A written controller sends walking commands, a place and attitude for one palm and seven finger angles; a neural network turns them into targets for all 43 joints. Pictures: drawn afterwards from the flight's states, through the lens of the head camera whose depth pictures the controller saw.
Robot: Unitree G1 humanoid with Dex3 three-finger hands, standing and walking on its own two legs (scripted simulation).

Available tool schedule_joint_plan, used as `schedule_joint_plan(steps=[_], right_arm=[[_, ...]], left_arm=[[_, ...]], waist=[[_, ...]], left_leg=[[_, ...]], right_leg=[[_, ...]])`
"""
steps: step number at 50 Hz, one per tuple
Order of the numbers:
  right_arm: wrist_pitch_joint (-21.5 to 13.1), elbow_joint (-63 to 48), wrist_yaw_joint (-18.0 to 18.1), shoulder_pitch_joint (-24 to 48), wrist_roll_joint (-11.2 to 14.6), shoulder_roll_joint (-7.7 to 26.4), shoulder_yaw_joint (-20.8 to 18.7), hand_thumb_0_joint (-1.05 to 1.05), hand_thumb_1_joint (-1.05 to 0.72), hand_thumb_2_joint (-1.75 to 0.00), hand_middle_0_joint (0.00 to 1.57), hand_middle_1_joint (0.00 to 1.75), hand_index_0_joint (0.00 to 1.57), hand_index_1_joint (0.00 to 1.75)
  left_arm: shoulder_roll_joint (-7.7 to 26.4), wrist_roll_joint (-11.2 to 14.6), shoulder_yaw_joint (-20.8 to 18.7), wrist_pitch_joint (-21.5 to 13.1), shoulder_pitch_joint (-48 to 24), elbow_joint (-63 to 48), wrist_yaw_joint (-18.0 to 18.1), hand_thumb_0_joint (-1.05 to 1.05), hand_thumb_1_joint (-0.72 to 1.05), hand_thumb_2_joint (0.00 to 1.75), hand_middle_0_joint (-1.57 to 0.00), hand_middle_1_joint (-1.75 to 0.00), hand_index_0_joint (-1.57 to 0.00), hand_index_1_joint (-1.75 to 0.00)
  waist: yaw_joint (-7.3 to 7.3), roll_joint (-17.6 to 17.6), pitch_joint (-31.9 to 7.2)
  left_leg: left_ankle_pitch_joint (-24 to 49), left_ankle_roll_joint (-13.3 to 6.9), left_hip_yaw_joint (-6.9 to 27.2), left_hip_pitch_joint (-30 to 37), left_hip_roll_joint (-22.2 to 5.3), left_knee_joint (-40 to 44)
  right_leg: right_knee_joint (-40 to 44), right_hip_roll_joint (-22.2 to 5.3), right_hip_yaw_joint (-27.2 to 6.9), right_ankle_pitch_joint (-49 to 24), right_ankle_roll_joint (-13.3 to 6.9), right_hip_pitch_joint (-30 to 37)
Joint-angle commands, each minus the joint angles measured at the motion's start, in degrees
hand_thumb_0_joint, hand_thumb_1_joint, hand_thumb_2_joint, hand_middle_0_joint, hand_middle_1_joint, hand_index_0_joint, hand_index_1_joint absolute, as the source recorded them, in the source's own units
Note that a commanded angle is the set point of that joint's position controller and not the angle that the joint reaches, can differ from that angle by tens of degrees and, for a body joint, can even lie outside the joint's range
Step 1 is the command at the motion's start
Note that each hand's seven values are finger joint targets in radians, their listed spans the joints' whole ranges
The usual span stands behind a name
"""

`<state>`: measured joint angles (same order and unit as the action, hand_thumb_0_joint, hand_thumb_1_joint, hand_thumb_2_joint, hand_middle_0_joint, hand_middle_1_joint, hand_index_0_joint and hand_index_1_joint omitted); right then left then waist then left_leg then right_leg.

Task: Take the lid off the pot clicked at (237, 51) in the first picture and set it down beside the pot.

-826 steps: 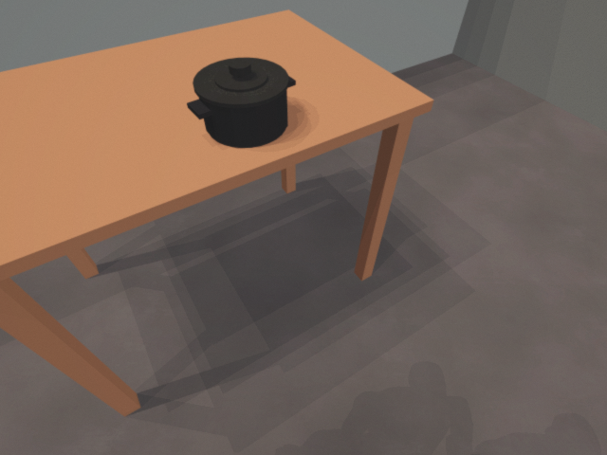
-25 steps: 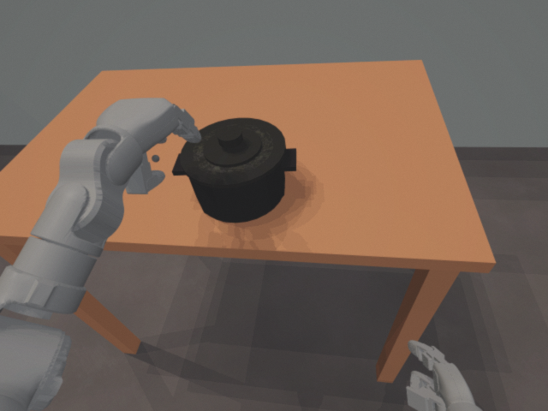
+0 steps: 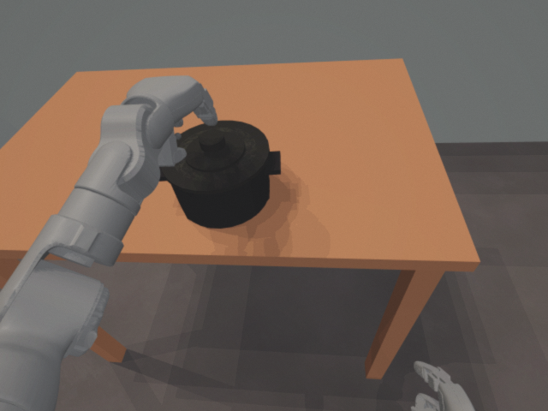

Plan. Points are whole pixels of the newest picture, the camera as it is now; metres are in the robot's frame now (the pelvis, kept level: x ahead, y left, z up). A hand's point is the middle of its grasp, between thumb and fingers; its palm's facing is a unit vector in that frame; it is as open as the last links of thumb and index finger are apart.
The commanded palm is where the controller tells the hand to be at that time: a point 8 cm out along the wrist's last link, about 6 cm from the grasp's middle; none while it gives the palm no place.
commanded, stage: move the open hand above the knob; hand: left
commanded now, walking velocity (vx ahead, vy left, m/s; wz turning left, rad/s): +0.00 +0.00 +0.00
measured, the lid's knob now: (212, 141) +0.51 +0.11 +0.14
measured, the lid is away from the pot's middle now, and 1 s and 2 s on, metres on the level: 0.00 0.00 0.00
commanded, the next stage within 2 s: lower the open fingers around the knob in 1.02 s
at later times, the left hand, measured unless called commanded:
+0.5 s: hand (206, 111) +0.49 +0.10 +0.21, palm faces -0.22 -0.01 -0.98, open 9.8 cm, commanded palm +0.46 +0.11 +0.27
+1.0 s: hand (198, 119) +0.47 +0.11 +0.21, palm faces -0.21 -0.01 -0.98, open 9.8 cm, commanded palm +0.46 +0.11 +0.27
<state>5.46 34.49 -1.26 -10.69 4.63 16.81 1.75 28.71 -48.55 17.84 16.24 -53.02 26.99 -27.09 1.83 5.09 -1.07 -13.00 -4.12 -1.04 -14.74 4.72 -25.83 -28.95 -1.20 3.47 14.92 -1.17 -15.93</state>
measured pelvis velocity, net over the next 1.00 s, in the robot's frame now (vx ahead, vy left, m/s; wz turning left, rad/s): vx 0.01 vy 0.01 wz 0.00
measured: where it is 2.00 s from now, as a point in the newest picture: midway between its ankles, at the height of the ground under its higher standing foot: outside the picture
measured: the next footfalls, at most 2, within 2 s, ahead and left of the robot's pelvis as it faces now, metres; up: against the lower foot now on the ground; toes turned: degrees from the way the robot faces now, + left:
none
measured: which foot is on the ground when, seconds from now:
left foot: down 0.00-1.00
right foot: down 0.00-1.00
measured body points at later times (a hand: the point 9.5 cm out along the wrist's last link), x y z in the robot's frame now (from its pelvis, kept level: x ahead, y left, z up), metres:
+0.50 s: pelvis +0.01 +0.01 +0.00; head +0.04 -0.03 +0.45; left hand +0.49 +0.10 +0.26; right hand +0.10 -0.25 -0.13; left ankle +0.00 +0.08 -0.74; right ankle +0.00 -0.10 -0.74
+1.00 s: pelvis +0.01 +0.01 +0.00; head +0.03 -0.03 +0.45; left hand +0.48 +0.11 +0.26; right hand +0.15 -0.23 -0.12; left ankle +0.00 +0.08 -0.74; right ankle +0.00 -0.10 -0.74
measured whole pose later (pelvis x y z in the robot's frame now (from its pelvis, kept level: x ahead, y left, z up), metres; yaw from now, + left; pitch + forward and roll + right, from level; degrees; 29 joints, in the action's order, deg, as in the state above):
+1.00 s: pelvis +0.01 +0.01 +0.00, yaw +0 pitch +4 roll +1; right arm 5.7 35.8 -1.2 -11.0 4.1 15.7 1.8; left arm 22.2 -50.0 21.0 17.7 -63.0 40.2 -25.1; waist 2.4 4.3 -3.0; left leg -12.8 -4.7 -0.9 -15.6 5.4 -24.2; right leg -27.6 -1.7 3.3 14.9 -0.5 -16.8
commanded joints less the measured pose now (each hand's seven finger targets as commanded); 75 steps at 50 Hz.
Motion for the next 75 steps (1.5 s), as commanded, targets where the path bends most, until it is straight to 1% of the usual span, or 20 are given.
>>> schedule_joint_plan(steps=[1,3,9,15,16,23,26,33,35,39,44,46,49,56,59,65,67,70,74,75], right_arm=[[-2.5,-7.4,0.4,4.3,0.0,5.6,-1.9,0.0,-0.9,-0.9,0.2,0.3,0.2,0.3],[-2.7,-7.3,0.4,4.1,-0.1,5.3,-2.0,0.0,-0.9,-0.9,0.2,0.3,0.2,0.3],[-2.4,-5.7,0.6,1.5,-0.4,6.2,-2.5,0.0,-0.9,-0.9,0.2,0.3,0.2,0.3],[-3.0,-5.0,0.7,-0.4,-1.0,5.6,-2.5,0.0,-0.9,-0.9,0.2,0.3,0.2,0.3],[-2.9,-4.5,0.8,-0.9,-0.9,5.5,-2.5,0.0,-0.9,-0.9,0.2,0.3,0.2,0.3],[-3.2,-5.8,0.5,-0.9,-1.0,5.6,-2.9,0.0,-0.9,-0.9,0.2,0.3,0.2,0.3],[-2.6,-5.2,0.3,-1.0,-0.7,5.8,-2.8,0.0,-0.9,-0.9,0.2,0.3,0.2,0.3],[-2.7,-4.9,0.4,-0.4,-0.6,5.4,-2.7,0.0,-0.9,-0.9,0.2,0.3,0.2,0.3],[-3.1,-5.6,0.3,0.1,-1.0,5.6,-2.7,0.0,-0.9,-0.9,0.2,0.3,0.2,0.3],[-2.1,-5.1,0.1,0.7,-0.5,5.7,-2.6,0.0,-0.9,-0.9,0.2,0.3,0.2,0.3],[-1.8,-6.3,0.0,2.0,-0.5,5.2,-2.6,0.0,-0.9,-0.9,0.2,0.3,0.2,0.3],[-1.8,-5.9,0.2,2.3,-0.6,5.0,-2.1,0.0,-0.9,-0.9,0.2,0.3,0.2,0.3],[-1.5,-5.6,0.3,2.2,-0.5,5.1,-2.2,0.0,-0.9,-0.9,0.2,0.3,0.2,0.3],[-1.7,-5.1,0.8,1.7,-0.7,4.9,-1.7,0.0,-0.9,-0.9,0.2,0.3,0.2,0.3],[-1.5,-5.4,0.6,1.4,-0.8,5.4,-2.0,0.0,-0.9,-0.9,0.2,0.3,0.2,0.3],[-2.4,-5.3,1.3,0.6,-1.1,5.3,-2.0,0.0,-0.9,-0.9,0.2,0.3,0.2,0.3],[-2.5,-5.0,1.4,0.1,-0.9,5.3,-2.0,0.0,-0.9,-0.9,0.2,0.3,0.2,0.3],[-3.4,-5.8,1.0,0.3,-1.2,5.2,-2.4,0.0,-0.9,-0.9,0.2,0.3,0.2,0.3],[-2.8,-5.4,1.0,-0.1,-0.9,5.8,-2.6,0.0,-0.9,-0.9,0.2,0.3,0.2,0.3],[-3.1,-5.3,1.0,-0.1,-1.1,5.5,-2.6,0.0,-0.9,-0.9,0.2,0.3,0.2,0.3]], left_arm=[[13.3,-2.0,-8.9,0.1,-32.2,-2.7,2.9,0.0,-0.33,1.58,-0.87,-0.08,-0.87,-0.08],[10.0,-2.2,-6.2,0.1,-35.5,-3.1,2.8,0.0,-0.33,1.58,-0.87,-0.08,-0.87,-0.08],[8.4,-1.8,-5.7,0.0,-37.8,3.9,3.4,0.0,-0.33,1.58,-0.87,-0.08,-0.87,-0.08],[8.7,-3.6,-6.0,-0.7,-44.1,4.9,4.4,0.0,-0.33,1.58,-0.87,-0.08,-0.87,-0.08],[6.7,-3.7,-4.6,-0.2,-43.4,8.8,4.4,0.0,-0.33,1.58,-0.87,-0.08,-0.87,-0.08],[9.5,-4.3,-7.5,-1.2,-41.5,5.7,4.7,0.0,-0.33,1.58,-0.87,-0.08,-0.87,-0.08],[8.6,-3.7,-6.9,-0.4,-40.5,7.9,4.9,0.0,-0.33,1.58,-0.87,-0.08,-0.87,-0.08],[6.0,-3.6,-4.5,0.3,-43.8,4.9,5.2,0.0,-0.33,1.58,-0.87,-0.08,-0.87,-0.08],[10.7,-3.4,-8.6,-0.3,-43.2,1.5,5.7,0.0,-0.33,1.58,-0.87,-0.08,-0.87,-0.08],[4.9,-2.7,-4.4,1.0,-38.4,7.3,5.1,0.0,-0.33,1.58,-0.87,-0.08,-0.87,-0.08],[3.2,-2.0,-2.5,0.7,-41.0,0.8,4.3,0.0,-0.33,1.58,-0.87,-0.08,-0.87,-0.08],[6.6,-3.3,-4.8,0.9,-42.8,1.8,4.5,0.0,-0.33,1.58,-0.87,-0.08,-0.87,-0.08],[2.0,-1.7,-1.4,0.9,-43.5,2.9,4.7,0.0,-0.33,1.58,-0.87,-0.08,-0.87,-0.08],[5.4,-3.5,-4.4,0.9,-43.3,7.0,5.5,0.0,-0.33,1.58,-0.87,-0.08,-0.87,-0.08],[1.8,-1.7,-2.6,2.0,-39.3,10.1,5.0,0.0,-0.33,1.58,-0.87,-0.08,-0.87,-0.08],[7.1,-3.2,-5.9,1.7,-42.1,8.7,4.6,0.0,-0.33,1.58,-0.87,-0.08,-0.87,-0.08],[5.1,-3.4,-3.9,1.7,-43.3,9.3,4.3,0.0,-0.33,1.58,-0.87,-0.08,-0.87,-0.08],[5.1,-2.8,-4.4,1.0,-41.7,4.9,4.2,0.0,-0.33,1.58,-0.87,-0.08,-0.87,-0.08],[2.5,-1.8,-2.7,1.3,-38.7,6.9,4.0,0.0,-0.33,1.58,-0.87,-0.08,-0.87,-0.08],[4.6,-2.6,-4.1,1.2,-40.1,6.1,4.0,0.0,-0.33,1.58,-0.87,-0.08,-0.87,-0.08]], waist=[[0.45,-8.2,-19.5],[0.96,-7.2,-20.4],[2.04,-7.7,-19.6],[2.2,-7.0,-24.7],[2.58,-8.1,-22.0],[1.27,-6.9,-26.5],[1.63,-8.5,-22.6],[2.07,-7.2,-23.2],[0.99,-6.1,-27.6],[1.79,-8.7,-21.2],[2.14,-6.3,-23.3],[1.83,-7.7,-23.4],[2.49,-6.5,-20.9],[1.69,-7.8,-22.7],[1.78,-8.3,-21.0],[1.71,-9.5,-23.6],[2.12,-9.4,-21.5],[1.56,-6.6,-25.5],[2.11,-7.6,-21.7],[1.87,-7.4,-22.9]], left_leg=[[12.9,-0.1,3.9,6.1,-1.1,2.5],[14.1,-0.1,4.1,7.5,-1.1,2.4],[14.6,-0.1,4.2,7.2,-1.1,2.3],[19.3,-0.1,4.4,9.6,-1.3,1.9],[18.7,-0.2,4.2,8.2,-1.3,2.1],[24.4,-0.4,4.5,10.8,-1.8,1.6],[22.1,-0.3,4.1,8.8,-1.9,2.3],[20.6,-0.1,4.6,10.8,-1.9,2.5],[23.7,-0.2,4.9,12.4,-1.9,1.7],[22.4,-0.1,4.5,9.2,-1.9,1.8],[24.5,0.0,5.2,12.4,-1.9,1.3],[21.5,0.1,5.0,11.5,-1.8,1.9],[19.4,0.3,5.4,10.9,-1.7,2.3],[18.4,0.4,4.8,9.8,-1.8,2.6],[17.5,0.4,4.9,8.6,-1.6,2.7],[17.4,-0.3,4.5,8.7,-1.3,2.6],[16.7,-0.3,4.4,8.1,-1.3,3.2],[21.8,-0.3,5.2,11.4,-1.4,2.2],[20.2,-0.4,4.9,9.9,-1.4,2.5],[19.1,-0.4,4.9,10.4,-1.4,2.5]], right_leg=[[2.8,0.7,-2.2,-16.4,-1.1,7.4],[2.6,0.6,-2.1,-17.3,-1.2,6.7],[3.3,0.8,-2.0,-18.0,-1.3,5.6],[2.7,0.9,-2.5,-21.4,-1.2,6.8],[2.8,1.0,-2.2,-21.1,-1.2,5.8],[2.5,0.8,-2.8,-23.1,-1.2,7.5],[3.0,1.0,-2.2,-22.2,-1.1,6.3],[2.9,1.1,-1.9,-19.6,-1.2,4.2],[2.6,0.8,-2.6,-21.9,-1.3,7.0],[3.2,0.8,-1.8,-21.0,-1.4,4.6],[3.2,0.7,-1.8,-20.5,-1.4,3.5],[3.0,0.9,-1.8,-19.7,-1.4,4.5],[3.4,0.8,-1.3,-17.3,-1.7,2.1],[2.9,0.8,-1.8,-18.0,-1.7,4.3],[3.2,0.7,-1.5,-17.5,-1.7,3.9],[3.4,0.8,-2.3,-20.0,-1.4,7.1],[3.5,0.9,-1.9,-19.6,-1.3,6.0],[3.1,0.8,-2.4,-21.7,-1.4,6.9],[4.0,0.9,-1.8,-20.5,-1.4,5.1],[3.8,1.0,-2.1,-20.1,-1.3,5.6]])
